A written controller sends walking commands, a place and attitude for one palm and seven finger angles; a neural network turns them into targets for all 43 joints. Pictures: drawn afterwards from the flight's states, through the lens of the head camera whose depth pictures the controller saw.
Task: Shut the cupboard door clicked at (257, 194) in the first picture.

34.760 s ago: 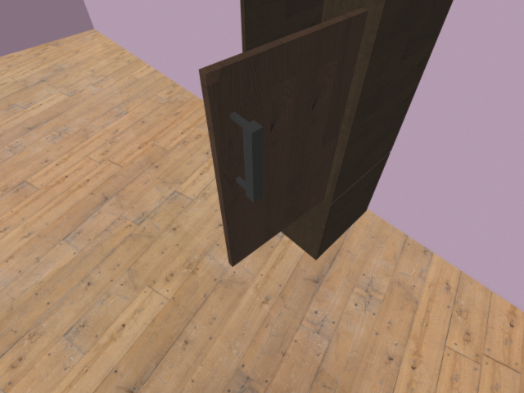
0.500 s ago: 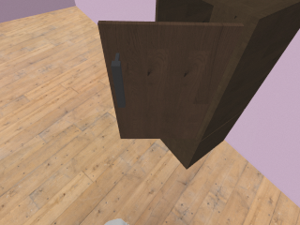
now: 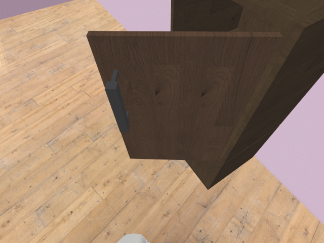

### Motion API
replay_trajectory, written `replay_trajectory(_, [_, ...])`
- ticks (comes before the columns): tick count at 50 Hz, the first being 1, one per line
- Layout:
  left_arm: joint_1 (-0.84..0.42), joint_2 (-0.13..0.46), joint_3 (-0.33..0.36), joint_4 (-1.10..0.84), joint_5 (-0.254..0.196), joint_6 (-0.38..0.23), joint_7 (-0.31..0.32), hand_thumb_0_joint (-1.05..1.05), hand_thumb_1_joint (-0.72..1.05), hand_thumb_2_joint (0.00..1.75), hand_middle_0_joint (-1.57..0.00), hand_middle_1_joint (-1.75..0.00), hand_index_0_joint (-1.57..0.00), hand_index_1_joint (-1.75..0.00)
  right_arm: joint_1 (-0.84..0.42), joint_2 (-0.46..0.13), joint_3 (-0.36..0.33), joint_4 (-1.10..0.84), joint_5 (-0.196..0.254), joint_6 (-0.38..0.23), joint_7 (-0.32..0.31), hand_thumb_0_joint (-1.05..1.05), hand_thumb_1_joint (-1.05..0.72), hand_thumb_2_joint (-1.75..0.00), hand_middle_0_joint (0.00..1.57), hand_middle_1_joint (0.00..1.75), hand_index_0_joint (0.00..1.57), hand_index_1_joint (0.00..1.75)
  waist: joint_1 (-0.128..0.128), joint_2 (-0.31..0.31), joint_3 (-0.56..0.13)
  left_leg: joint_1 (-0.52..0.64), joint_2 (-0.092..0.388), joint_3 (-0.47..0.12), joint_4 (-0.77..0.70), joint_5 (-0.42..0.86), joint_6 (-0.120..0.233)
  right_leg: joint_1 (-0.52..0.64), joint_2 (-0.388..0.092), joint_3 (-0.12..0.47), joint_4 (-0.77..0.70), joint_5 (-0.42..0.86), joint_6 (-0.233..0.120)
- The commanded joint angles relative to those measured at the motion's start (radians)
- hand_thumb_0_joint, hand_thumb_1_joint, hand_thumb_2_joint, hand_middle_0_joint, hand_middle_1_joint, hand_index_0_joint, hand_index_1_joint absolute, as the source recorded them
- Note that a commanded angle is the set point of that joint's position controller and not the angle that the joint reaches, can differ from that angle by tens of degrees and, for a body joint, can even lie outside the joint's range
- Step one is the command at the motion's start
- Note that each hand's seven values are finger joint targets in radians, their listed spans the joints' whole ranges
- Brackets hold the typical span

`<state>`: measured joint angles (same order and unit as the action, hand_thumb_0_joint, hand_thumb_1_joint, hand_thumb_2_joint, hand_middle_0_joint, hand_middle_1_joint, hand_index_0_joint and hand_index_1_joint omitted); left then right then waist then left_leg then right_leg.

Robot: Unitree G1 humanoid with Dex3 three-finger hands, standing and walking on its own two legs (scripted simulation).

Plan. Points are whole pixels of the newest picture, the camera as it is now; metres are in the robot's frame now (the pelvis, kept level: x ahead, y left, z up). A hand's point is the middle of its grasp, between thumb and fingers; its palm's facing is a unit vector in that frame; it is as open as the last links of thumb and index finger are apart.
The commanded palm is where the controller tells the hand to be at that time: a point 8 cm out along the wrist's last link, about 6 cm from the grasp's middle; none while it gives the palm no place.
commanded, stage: come to a stop and stand still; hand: left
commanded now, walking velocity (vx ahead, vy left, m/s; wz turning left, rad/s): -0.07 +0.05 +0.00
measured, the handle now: (120, 103) +0.43 +0.15 +0.07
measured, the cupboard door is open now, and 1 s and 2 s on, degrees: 55 55 55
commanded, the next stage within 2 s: look again from close up in 0.48 s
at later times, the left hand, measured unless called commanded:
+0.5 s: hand out of the picture +0.03 +0.22 -0.17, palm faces +0.00 -0.98 -0.22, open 7.4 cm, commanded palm none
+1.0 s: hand out of the picture -0.01 +0.21 -0.17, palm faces -0.05 -0.97 -0.22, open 7.4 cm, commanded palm none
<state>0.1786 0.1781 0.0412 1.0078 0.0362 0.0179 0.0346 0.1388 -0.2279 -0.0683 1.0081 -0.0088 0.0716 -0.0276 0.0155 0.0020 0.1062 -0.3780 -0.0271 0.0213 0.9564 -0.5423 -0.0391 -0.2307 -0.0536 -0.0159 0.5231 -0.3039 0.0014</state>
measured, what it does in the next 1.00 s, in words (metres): steps on the spot: left foot, then right foot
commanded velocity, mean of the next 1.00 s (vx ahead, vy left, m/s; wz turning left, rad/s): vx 0.00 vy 0.00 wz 0.00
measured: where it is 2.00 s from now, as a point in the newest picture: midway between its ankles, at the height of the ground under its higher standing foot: outside the picture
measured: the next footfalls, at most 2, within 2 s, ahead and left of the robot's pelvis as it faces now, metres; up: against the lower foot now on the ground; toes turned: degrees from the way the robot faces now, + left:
left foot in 0.16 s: +0.02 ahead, +0.14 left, +0.00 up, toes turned +2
right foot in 0.42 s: +0.00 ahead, -0.09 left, +0.00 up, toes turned +0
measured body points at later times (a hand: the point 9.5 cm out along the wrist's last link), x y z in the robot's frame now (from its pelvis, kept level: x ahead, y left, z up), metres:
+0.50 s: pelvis -0.01 +0.04 +0.00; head +0.01 +0.03 +0.45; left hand +0.03 +0.27 -0.15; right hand +0.04 -0.19 -0.16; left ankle -0.02 +0.13 -0.74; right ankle -0.04 -0.09 -0.74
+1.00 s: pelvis -0.03 +0.03 +0.00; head -0.01 +0.02 +0.45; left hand -0.01 +0.26 -0.15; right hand -0.02 -0.21 -0.16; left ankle -0.02 +0.13 -0.74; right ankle -0.04 -0.09 -0.74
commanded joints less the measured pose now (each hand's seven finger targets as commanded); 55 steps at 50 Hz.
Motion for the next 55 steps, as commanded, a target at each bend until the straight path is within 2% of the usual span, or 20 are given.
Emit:
replay_trajectory(1, [0.085, 0.217, 0.054, -0.045, -0.002, -0.007, 0.018, 0.0, 0.9, 0.9, -0.2, -0.3, -0.2, -0.3, -0.001, -0.047, -0.001, -0.087, 0.004, -0.024, 0.011, 0.0, -0.9, -0.9, 0.2, 0.3, 0.2, 0.3, 0.029, -0.205, -0.164, -0.086, 0.019, -0.024, -0.037, 0.03, -0.011, 0.234, -0.263, 0.176, -0.083, 0.922, -0.197])
replay_trajectory(4, [0.062, 0.222, 0.054, -0.053, -0.001, -0.006, 0.015, 0.0, 0.9, 0.9, -0.2, -0.3, -0.2, -0.3, 0.044, -0.04, 0.004, -0.076, 0.005, -0.032, 0.015, 0.0, -0.9, -0.9, 0.2, 0.3, 0.2, 0.3, 0.002, -0.206, -0.175, 0.008, 0.016, 0.012, -0.282, 0.127, -0.007, 0.212, -0.217, 0.146, -0.055, 0.819, -0.16])
replay_trajectory(6, [0.042, 0.211, 0.048, -0.053, -0.014, -0.004, 0.015, 0.0, 0.9, 0.9, -0.2, -0.3, -0.2, -0.3, 0.118, -0.061, 0.005, -0.049, 0.003, -0.044, 0.015, 0.0, -0.9, -0.9, 0.2, 0.3, 0.2, 0.3, -0.033, -0.176, -0.187, 0.195, 0.028, 0.019, -0.55, 0.4, -0.003, 0.123, -0.168, 0.113, 0.005, 0.629, -0.091])
replay_trajectory(7, [0.056, 0.172, 0.038, -0.063, -0.017, 0.0, 0.014, 0.0, 0.9, 0.9, -0.2, -0.3, -0.2, -0.3, 0.132, -0.099, -0.002, -0.044, -0.002, -0.056, 0.018, 0.0, -0.9, -0.9, 0.2, 0.3, 0.2, 0.3, -0.027, -0.037, -0.217, 0.317, 0.121, -0.042, -0.588, 0.617, 0.017, 0.034, -0.104, 0.061, 0.072, 0.385, -0.043])
replay_trajectory(8, [0.103, 0.119, 0.026, -0.068, -0.024, 0.006, 0.013, 0.0, 0.9, 0.9, -0.2, -0.3, -0.2, -0.3, 0.123, -0.165, -0.008, -0.061, -0.012, -0.061, 0.015, 0.0, -0.9, -0.9, 0.2, 0.3, 0.2, 0.3, -0.008, 0.177, -0.232, 0.338, 0.302, -0.221, -0.554, 0.942, 0.117, -0.046, -0.016, -0.003, 0.121, 0.029, 0.013])
replay_trajectory(9, [0.09, 0.106, 0.017, -0.073, -0.02, 0.013, 0.016, 0.0, 0.9, 0.9, -0.2, -0.3, -0.2, -0.3, 0.115, -0.175, -0.008, -0.071, -0.015, -0.055, 0.011, 0.0, -0.9, -0.9, 0.2, 0.3, 0.2, 0.3, -0.023, 0.186, -0.181, 0.258, 0.365, -0.225, -0.579, 1.005, 0.193, -0.051, 0.021, -0.006, 0.234, -0.257, 0.02])
replay_trajectory(10, [0.047, 0.103, 0.014, -0.071, -0.022, 0.026, 0.016, 0.0, 0.9, 0.9, -0.2, -0.3, -0.2, -0.3, 0.114, -0.165, -0.002, -0.064, -0.02, -0.062, -0.006, 0.0, -0.9, -0.9, 0.2, 0.3, 0.2, 0.3, -0.035, 0.202, -0.147, 0.243, 0.352, -0.261, -0.603, 1.076, 0.216, -0.097, 0.037, 0.037, 0.339, -0.296, 0.025])
replay_trajectory(11, [0.029, 0.112, 0.015, -0.063, -0.023, 0.033, 0.015, 0.0, 0.9, 0.9, -0.2, -0.3, -0.2, -0.3, 0.107, -0.156, 0.005, -0.062, -0.019, -0.063, -0.017, 0.0, -0.9, -0.9, 0.2, 0.3, 0.2, 0.3, -0.029, 0.239, -0.115, 0.218, 0.34, -0.236, -0.599, 1.124, 0.212, -0.101, 0.027, 0.079, 0.394, -0.28, 0.022])
replay_trajectory(13, [0.031, 0.114, 0.013, -0.049, -0.026, 0.029, 0.007, 0.0, 0.9, 0.9, -0.2, -0.3, -0.2, -0.3, 0.077, -0.118, 0.019, -0.064, -0.017, -0.065, -0.02, 0.0, -0.9, -0.9, 0.2, 0.3, 0.2, 0.3, -0.01, 0.185, -0.102, 0.235, 0.298, -0.177, -0.58, 1.097, 0.218, -0.096, 0.018, 0.076, 0.377, -0.234, 0.019])
replay_trajectory(17, [0.042, 0.098, 0.0, -0.027, -0.025, 0.015, -0.005, 0.0, 0.9, 0.9, -0.2, -0.3, -0.2, -0.3, 0.088, -0.11, 0.017, -0.037, -0.008, -0.069, -0.017, 0.0, -0.9, -0.9, 0.2, 0.3, 0.2, 0.3, -0.009, 0.111, -0.132, 0.285, 0.259, -0.143, -0.585, 0.945, 0.194, -0.007, 0.026, 0.016, 0.108, -0.107, 0.018])
replay_trajectory(19, [0.1, 0.095, -0.004, 0.002, -0.025, 0.004, -0.003, 0.0, 0.9, 0.9, -0.2, -0.3, -0.2, -0.3, 0.08, -0.098, 0.018, -0.023, 0.003, -0.072, -0.013, 0.0, -0.9, -0.9, 0.2, 0.3, 0.2, 0.3, 0.013, 0.079, -0.156, 0.248, 0.213, -0.125, -0.56, 0.769, 0.146, 0.111, 0.022, 0.023, -0.096, 0.098, 0.013])
replay_trajectory(21, [0.096, 0.127, -0.009, 0.019, -0.02, -0.015, 0.001, 0.0, 0.9, 0.9, -0.2, -0.3, -0.2, -0.3, 0.092, -0.051, 0.023, -0.012, 0.012, -0.076, -0.005, 0.0, -0.9, -0.9, 0.2, 0.3, 0.2, 0.3, -0.013, -0.002, -0.117, 0.189, 0.124, -0.077, -0.559, 0.484, 0.067, 0.121, -0.075, 0.148, -0.185, 0.263, -0.029])
replay_trajectory(22, [0.073, 0.138, -0.011, 0.016, -0.02, -0.018, 0.001, 0.0, 0.9, 0.9, -0.2, -0.3, -0.2, -0.3, 0.106, -0.031, 0.027, 0.0, 0.011, -0.075, 0.001, 0.0, -0.9, -0.9, 0.2, 0.3, 0.2, 0.3, -0.026, 0.019, -0.086, 0.198, 0.108, -0.073, -0.594, 0.423, 0.055, 0.083, -0.1, 0.152, -0.183, 0.262, -0.042])
replay_trajectory(24, [0.067, 0.119, -0.016, 0.034, -0.024, -0.028, 0.0, 0.0, 0.9, 0.9, -0.2, -0.3, -0.2, -0.3, 0.126, -0.039, 0.03, 0.027, 0.002, -0.071, 0.0, 0.0, -0.9, -0.9, 0.2, 0.3, 0.2, 0.3, -0.034, -0.122, -0.088, 0.254, 0.107, -0.053, -0.589, 0.458, 0.045, 0.051, -0.073, 0.142, -0.173, 0.296, -0.042])
replay_trajectory(25, [0.137, 0.099, -0.018, 0.025, -0.004, -0.053, 0.046, 0.0, 0.9, 0.9, -0.2, -0.3, -0.2, -0.3, 0.097, -0.093, 0.026, -0.034, 0.002, -0.094, 0.004, 0.0, -0.9, -0.9, 0.2, 0.3, 0.2, 0.3, -0.017, 0.019, -0.097, 0.251, 0.148, -0.025, -0.426, 0.706, 0.042, 0.024, -0.078, 0.134, -0.058, 0.564, -0.013])
replay_trajectory(26, [0.124, 0.153, -0.015, -0.02, -0.018, -0.056, 0.042, 0.0, 0.9, 0.9, -0.2, -0.3, -0.2, -0.3, 0.141, -0.056, 0.035, -0.048, -0.005, -0.099, 0.009, 0.0, -0.9, -0.9, 0.2, 0.3, 0.2, 0.3, -0.022, 0.022, -0.189, 0.207, 0.124, -0.054, -0.438, 0.544, 0.054, 0.09, -0.085, 0.135, -0.048, 0.407, -0.039])
replay_trajectory(27, [0.107, 0.148, -0.021, -0.027, -0.022, -0.063, 0.033, 0.0, 0.9, 0.9, -0.2, -0.3, -0.2, -0.3, 0.118, -0.056, 0.04, -0.059, -0.013, -0.102, 0.014, 0.0, -0.9, -0.9, 0.2, 0.3, 0.2, 0.3, -0.018, 0.095, -0.169, 0.196, 0.11, -0.042, -0.475, 0.473, 0.057, 0.06, -0.084, 0.14, -0.05, 0.379, -0.051])
replay_trajectory(30, [0.103, 0.12, -0.033, -0.031, -0.022, -0.054, 0.018, 0.0, 0.9, 0.9, -0.2, -0.3, -0.2, -0.3, 0.133, -0.061, 0.043, -0.074, -0.006, -0.101, 0.01, 0.0, -0.9, -0.9, 0.2, 0.3, 0.2, 0.3, -0.02, -0.054, -0.079, 0.155, 0.124, -0.081, -0.525, 0.424, 0.083, -0.007, -0.032, 0.114, -0.066, 0.142, -0.047])
replay_trajectory(36, [0.106, 0.129, -0.039, -0.034, -0.022, -0.041, 0.005, 0.0, 0.9, 0.9, -0.2, -0.3, -0.2, -0.3, 0.145, -0.073, 0.046, -0.059, -0.009, -0.094, 0.015, 0.0, -0.9, -0.9, 0.2, 0.3, 0.2, 0.3, -0.023, -0.042, 0.009, 0.114, 0.106, -0.08, -0.589, 0.208, 0.082, -0.086, -0.018, 0.141, -0.122, -0.091, -0.05])
replay_trajectory(55, [0.123, 0.141, -0.038, 0.026, -0.025, -0.047, -0.001, 0.0, 0.9, 0.9, -0.2, -0.3, -0.2, -0.3, 0.143, -0.073, 0.055, 0.037, -0.002, -0.11, 0.003, 0.0, -0.9, -0.9, 0.2, 0.3, 0.2, 0.3, -0.013, -0.006, -0.076, 0.198, 0.129, -0.046, -0.573, 0.411, 0.074, -0.004, -0.034, 0.134, -0.121, 0.168, -0.042])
